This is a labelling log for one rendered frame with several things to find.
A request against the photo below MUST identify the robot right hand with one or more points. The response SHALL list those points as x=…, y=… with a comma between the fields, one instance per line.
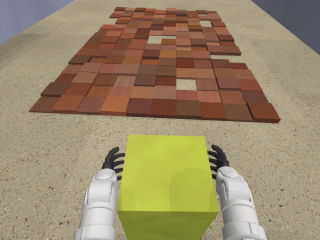
x=220, y=161

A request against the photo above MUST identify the right robot forearm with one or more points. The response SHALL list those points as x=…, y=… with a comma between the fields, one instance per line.
x=237, y=207

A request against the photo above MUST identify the left robot forearm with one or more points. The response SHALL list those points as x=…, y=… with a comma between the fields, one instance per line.
x=99, y=208

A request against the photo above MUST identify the robot left hand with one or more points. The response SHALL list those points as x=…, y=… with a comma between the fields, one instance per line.
x=109, y=161

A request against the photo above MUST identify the carton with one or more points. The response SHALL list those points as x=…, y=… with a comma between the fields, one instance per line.
x=167, y=190

